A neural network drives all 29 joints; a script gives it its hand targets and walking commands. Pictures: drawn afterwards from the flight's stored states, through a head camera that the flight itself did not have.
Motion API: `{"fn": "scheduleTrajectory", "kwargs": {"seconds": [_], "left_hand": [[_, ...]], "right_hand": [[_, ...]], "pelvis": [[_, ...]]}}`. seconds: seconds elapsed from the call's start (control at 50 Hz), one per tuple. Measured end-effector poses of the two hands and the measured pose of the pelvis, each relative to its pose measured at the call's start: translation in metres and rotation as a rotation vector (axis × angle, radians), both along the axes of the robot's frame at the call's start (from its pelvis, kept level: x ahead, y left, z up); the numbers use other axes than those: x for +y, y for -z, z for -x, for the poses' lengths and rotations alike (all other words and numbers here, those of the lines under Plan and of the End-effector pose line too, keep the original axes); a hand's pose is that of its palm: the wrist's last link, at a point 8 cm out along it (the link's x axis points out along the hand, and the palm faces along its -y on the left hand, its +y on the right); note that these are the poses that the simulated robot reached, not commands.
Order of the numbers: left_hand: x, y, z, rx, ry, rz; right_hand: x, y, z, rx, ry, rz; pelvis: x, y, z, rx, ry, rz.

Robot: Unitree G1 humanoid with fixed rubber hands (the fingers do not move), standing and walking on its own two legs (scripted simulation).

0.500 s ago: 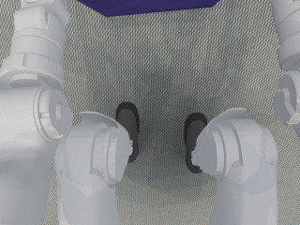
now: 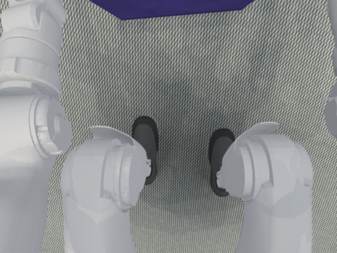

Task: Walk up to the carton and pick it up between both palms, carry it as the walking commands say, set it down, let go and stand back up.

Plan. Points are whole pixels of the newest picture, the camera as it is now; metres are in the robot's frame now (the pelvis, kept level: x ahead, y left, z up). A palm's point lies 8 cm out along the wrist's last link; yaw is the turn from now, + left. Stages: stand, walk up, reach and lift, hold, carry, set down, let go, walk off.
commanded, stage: set down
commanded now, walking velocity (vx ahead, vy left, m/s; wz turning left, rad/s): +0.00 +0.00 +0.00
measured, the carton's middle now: out of the picture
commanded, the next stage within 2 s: let go in 1.50 s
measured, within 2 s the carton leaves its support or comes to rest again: neither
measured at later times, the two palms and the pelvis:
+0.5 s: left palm out of the picture +0.56 +0.24 -0.07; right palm out of the picture +0.60 -0.20 -0.06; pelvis +0.00 +0.00 +0.05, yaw +0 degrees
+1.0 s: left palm out of the picture +0.57 +0.25 +0.06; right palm out of the picture +0.61 -0.22 +0.07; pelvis +0.00 +0.00 +0.17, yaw +0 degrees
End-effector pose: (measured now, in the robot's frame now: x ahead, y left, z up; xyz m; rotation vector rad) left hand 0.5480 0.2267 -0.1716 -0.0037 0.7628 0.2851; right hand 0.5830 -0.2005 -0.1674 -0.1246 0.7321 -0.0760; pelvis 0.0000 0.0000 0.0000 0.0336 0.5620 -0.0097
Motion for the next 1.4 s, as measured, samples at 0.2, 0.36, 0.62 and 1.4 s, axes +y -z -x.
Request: {"fn": "scheduleTrajectory", "kwargs": {"seconds": [0.2,0.36,0.62,1.4], "left_hand": [[0.001,-0.01,-0.003,-0.034,0.009,-0.001],[0.004,-0.058,-0.016,-0.116,0.01,-0.016],[0.01,-0.136,-0.011,-0.101,-0.004,-0.007],[0.014,-0.363,-0.009,-0.116,0.014,0.018]], "right_hand": [[-0.001,-0.015,-0.008,-0.039,-0.008,-0.012],[0.001,-0.056,-0.015,-0.097,-0.01,-0.005],[-0.008,-0.142,-0.019,-0.083,-0.004,-0.009],[-0.027,-0.373,-0.017,-0.093,-0.033,-0.015]], "pelvis": [[-0.002,-0.003,0.003,0.002,0.003,-0.001],[-0.003,-0.023,0.005,-0.013,-0.001,0.002],[-0.005,-0.076,0.002,0.063,-0.007,0.008],[-0.009,-0.286,-0.001,0.002,-0.015,0.016]]}}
